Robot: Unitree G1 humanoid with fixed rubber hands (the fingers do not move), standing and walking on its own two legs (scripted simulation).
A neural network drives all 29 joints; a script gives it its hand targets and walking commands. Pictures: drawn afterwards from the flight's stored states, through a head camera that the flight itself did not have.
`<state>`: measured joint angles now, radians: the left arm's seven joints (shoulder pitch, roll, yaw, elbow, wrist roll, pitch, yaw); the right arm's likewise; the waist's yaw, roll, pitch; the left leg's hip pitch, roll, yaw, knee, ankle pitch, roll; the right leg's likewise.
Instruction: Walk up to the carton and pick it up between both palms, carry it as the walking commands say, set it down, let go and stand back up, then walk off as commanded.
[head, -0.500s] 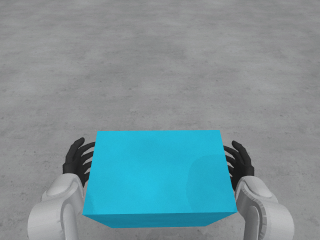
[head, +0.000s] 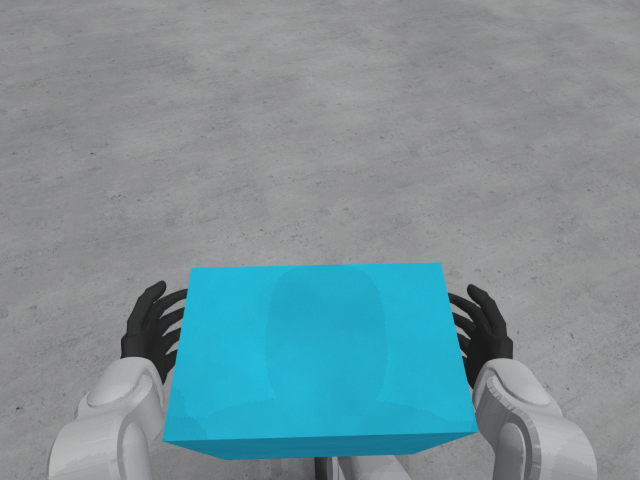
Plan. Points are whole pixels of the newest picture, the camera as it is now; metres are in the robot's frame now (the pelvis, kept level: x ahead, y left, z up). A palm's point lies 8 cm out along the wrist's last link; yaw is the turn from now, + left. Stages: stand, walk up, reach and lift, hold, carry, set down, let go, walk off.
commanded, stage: carry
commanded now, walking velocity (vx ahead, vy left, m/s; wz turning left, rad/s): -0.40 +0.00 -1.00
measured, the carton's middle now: (318, 374) +0.24 +0.00 +0.00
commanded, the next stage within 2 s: none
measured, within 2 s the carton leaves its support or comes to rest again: neither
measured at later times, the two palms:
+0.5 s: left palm out of the picture +0.09 +0.00 +0.08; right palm out of the picture -0.08 -0.30 +0.07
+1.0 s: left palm out of the picture -0.08 -0.06 +0.09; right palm out of the picture -0.35 -0.27 +0.08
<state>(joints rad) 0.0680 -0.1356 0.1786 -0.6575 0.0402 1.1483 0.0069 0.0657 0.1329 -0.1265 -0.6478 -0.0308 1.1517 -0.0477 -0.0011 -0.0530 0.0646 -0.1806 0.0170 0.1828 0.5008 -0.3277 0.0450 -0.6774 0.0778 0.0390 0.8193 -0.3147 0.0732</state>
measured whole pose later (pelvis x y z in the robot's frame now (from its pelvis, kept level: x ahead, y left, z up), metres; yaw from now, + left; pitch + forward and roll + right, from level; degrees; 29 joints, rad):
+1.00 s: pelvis -0.36 +0.00 -0.02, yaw -54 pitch +0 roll +0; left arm 0.07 -0.07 0.15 -0.70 0.02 1.23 0.02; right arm 0.09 0.14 -0.09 -0.71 -0.07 1.21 -0.05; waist 0.05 0.03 -0.01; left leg -0.31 0.28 0.33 0.73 -0.36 -0.07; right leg -0.38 -0.09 -0.06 0.73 -0.30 0.03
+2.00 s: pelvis -0.55 +0.30 +0.00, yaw -112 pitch +5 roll +2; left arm 0.10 -0.14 0.15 -0.69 0.06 1.08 0.00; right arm 0.06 0.13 -0.13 -0.66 0.00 1.10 -0.05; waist -0.03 -0.04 0.03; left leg -0.48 -0.01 0.01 0.94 -0.50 -0.04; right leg -0.50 0.09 0.19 0.40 0.02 0.00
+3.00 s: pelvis -0.39 +0.64 -0.01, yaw -175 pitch +2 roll -4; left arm 0.03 -0.08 0.14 -0.70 0.04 1.23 0.02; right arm 0.08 0.14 -0.11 -0.69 -0.05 1.16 -0.05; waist 0.04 0.02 -0.01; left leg -0.42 0.32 0.24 0.67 -0.24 -0.06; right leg -0.42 -0.05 -0.04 0.87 -0.49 0.07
